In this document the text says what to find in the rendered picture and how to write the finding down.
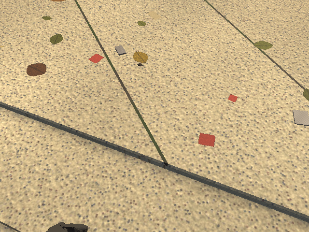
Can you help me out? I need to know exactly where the robot left hand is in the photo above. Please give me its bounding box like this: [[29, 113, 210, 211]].
[[46, 221, 88, 232]]

